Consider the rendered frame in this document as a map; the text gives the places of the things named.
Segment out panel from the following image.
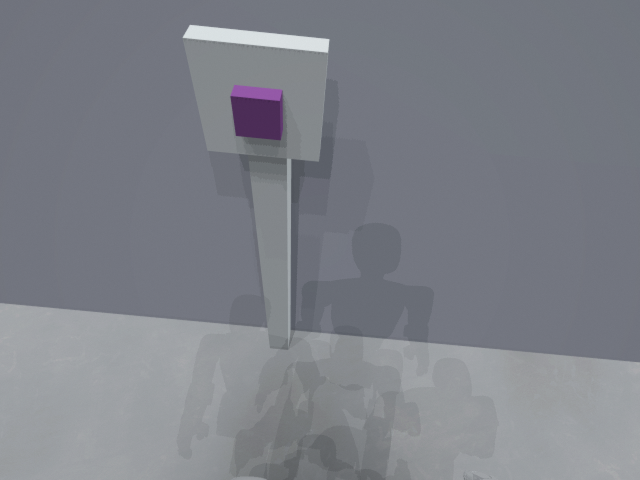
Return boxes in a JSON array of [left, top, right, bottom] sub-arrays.
[[183, 25, 329, 350]]

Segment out button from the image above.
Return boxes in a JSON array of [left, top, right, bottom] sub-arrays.
[[230, 85, 283, 140]]

